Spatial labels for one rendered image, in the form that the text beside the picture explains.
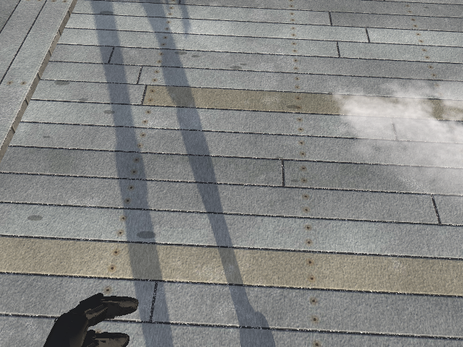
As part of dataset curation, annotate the robot left hand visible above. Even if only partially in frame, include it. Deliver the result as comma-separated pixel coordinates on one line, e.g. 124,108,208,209
43,293,139,347

